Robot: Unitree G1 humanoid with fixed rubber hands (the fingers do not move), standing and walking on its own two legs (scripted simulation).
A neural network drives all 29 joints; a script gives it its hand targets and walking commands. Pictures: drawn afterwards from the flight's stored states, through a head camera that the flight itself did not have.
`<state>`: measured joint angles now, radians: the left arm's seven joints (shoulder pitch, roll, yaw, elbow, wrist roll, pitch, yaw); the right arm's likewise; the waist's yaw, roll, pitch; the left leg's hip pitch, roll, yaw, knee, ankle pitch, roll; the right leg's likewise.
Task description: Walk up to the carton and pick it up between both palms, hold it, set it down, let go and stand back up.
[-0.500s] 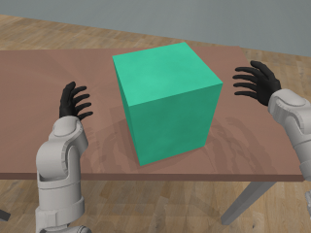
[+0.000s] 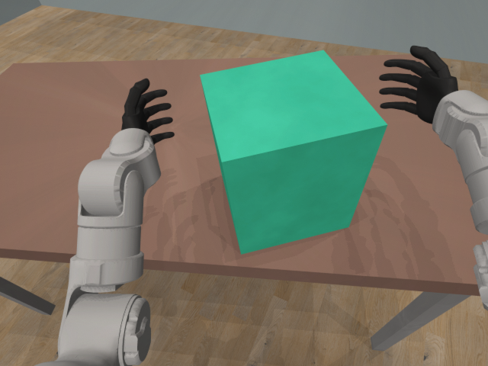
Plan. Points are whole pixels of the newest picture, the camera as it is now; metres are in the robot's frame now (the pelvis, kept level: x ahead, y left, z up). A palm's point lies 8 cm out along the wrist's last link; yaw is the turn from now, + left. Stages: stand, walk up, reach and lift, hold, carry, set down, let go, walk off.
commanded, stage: reach and lift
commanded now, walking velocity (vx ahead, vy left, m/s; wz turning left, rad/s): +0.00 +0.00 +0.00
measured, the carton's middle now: (280, 157) +0.45 +0.00 +0.09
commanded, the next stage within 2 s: none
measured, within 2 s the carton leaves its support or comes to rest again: neither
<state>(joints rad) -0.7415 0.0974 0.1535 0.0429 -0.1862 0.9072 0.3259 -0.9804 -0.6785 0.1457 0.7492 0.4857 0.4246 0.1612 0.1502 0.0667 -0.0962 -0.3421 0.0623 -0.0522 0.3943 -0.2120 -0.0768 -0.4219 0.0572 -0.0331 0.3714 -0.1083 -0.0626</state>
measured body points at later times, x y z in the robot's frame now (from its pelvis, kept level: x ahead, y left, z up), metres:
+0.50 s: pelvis +0.02 +0.00 +0.00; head +0.09 -0.03 +0.45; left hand +0.40 +0.21 +0.16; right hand +0.52 -0.20 +0.16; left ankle -0.02 +0.17 -0.74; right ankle +0.04 -0.08 -0.74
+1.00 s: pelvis -0.01 -0.01 -0.01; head +0.07 -0.04 +0.44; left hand +0.38 +0.19 +0.11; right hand +0.49 -0.18 +0.10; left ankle -0.02 +0.17 -0.74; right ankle +0.04 -0.08 -0.74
